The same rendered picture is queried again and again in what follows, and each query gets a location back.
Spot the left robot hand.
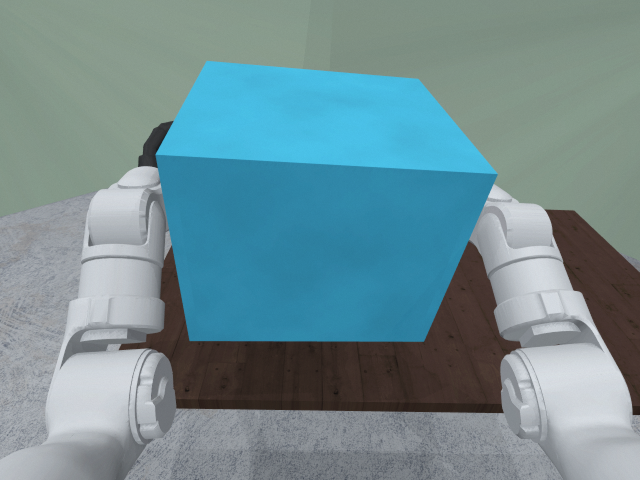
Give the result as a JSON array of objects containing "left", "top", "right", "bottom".
[{"left": 138, "top": 121, "right": 174, "bottom": 168}]

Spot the left robot forearm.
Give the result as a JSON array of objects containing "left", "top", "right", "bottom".
[{"left": 45, "top": 166, "right": 169, "bottom": 435}]

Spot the left robot upper arm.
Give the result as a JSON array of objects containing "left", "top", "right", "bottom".
[{"left": 0, "top": 348, "right": 176, "bottom": 480}]

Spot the table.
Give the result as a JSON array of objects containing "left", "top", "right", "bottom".
[{"left": 119, "top": 209, "right": 640, "bottom": 415}]

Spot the right robot upper arm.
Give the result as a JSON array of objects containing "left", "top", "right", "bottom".
[{"left": 500, "top": 342, "right": 640, "bottom": 480}]

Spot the carton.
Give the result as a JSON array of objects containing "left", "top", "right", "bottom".
[{"left": 155, "top": 61, "right": 498, "bottom": 342}]

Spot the right robot forearm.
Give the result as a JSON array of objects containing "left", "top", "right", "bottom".
[{"left": 469, "top": 184, "right": 633, "bottom": 425}]

